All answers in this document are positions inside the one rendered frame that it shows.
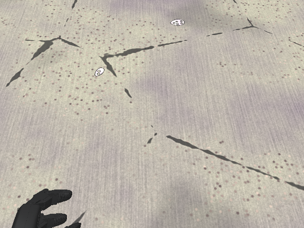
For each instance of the left robot hand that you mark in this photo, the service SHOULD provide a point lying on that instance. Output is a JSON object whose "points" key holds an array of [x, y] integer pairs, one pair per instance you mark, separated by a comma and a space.
{"points": [[29, 214]]}

